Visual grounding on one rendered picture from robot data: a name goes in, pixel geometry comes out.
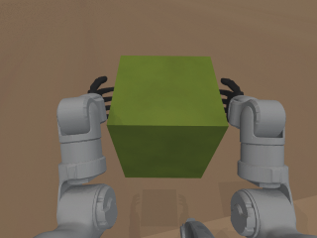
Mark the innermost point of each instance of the robot right upper arm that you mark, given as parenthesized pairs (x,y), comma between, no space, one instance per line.
(264,213)

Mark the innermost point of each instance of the right robot hand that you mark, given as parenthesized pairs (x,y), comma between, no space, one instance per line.
(236,92)

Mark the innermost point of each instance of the robot right shin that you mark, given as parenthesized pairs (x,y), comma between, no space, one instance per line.
(190,219)

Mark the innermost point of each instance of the right robot forearm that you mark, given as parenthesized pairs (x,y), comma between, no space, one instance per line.
(262,136)

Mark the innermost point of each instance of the robot left upper arm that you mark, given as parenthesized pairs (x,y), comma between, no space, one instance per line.
(84,211)

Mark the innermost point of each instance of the robot right thigh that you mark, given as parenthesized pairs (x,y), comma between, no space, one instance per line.
(194,229)

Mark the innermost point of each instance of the left robot forearm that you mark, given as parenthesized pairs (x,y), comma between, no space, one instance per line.
(79,122)

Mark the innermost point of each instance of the carton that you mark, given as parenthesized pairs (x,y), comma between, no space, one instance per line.
(166,118)

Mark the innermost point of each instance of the left robot hand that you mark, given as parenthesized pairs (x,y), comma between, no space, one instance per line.
(95,85)

